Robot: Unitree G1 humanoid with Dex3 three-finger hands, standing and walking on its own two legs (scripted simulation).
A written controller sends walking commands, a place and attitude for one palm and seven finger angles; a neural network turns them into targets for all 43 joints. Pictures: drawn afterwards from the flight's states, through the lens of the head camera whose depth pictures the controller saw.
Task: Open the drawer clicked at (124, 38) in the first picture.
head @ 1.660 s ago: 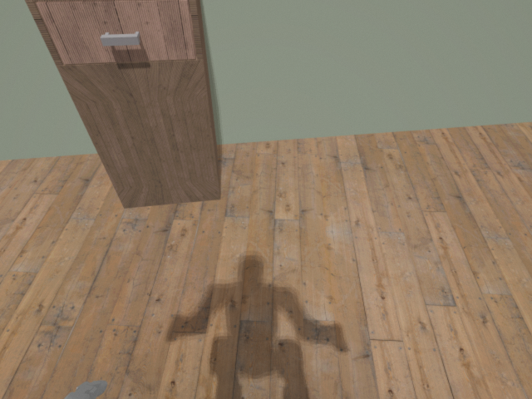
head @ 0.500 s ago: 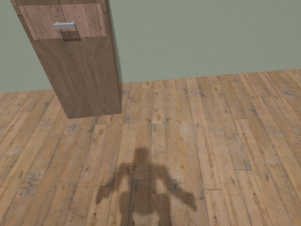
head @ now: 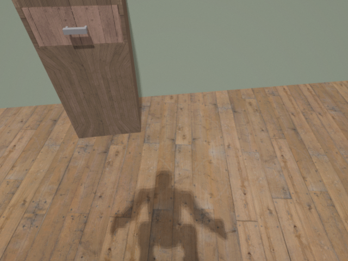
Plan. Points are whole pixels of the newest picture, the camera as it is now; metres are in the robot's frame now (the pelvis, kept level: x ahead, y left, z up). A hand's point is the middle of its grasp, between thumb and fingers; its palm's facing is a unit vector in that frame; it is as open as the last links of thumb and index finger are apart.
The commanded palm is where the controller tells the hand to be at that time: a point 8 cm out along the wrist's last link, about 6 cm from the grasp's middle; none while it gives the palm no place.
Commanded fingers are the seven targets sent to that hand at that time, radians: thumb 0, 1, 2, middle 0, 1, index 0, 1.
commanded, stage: walk to a spot facing it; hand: left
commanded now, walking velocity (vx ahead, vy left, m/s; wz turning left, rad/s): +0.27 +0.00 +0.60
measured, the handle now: (75, 29) +1.09 +0.55 +0.05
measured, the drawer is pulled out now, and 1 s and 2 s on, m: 0.00 0.00 0.00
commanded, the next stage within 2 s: turn to face it in 0.96 s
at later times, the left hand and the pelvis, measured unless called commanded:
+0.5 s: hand out of the picture +0.05 +0.28 -0.19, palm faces +0.23 -0.95 -0.19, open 7.4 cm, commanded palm none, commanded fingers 0.00 0.90 0.90 -0.20 -0.30 -0.20 -0.30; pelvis +0.08 +0.08 -0.01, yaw +13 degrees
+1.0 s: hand (88, 192) +0.34 +0.30 -0.16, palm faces +0.44 -0.87 -0.21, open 7.3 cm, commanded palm none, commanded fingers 0.00 0.90 0.90 -0.20 -0.30 -0.20 -0.30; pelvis +0.30 +0.08 -0.02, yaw +28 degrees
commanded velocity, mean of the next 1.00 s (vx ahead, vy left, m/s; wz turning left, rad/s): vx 0.27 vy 0.00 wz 0.50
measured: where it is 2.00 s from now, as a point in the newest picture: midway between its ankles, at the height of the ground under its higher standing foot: (152, 237)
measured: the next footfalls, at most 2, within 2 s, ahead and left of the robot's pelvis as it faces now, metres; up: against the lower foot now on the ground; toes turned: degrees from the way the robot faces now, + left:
left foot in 0.34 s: +0.10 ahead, +0.16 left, +0.00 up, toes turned +17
right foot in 0.88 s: +0.42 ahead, +0.03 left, +0.00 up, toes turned +16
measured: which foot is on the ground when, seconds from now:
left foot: down 0.00-0.14, up 0.16-0.32, down 0.34-0.88, up 0.90-1.00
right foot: down 0.00-0.34, up 0.36-0.86, down 0.88-1.00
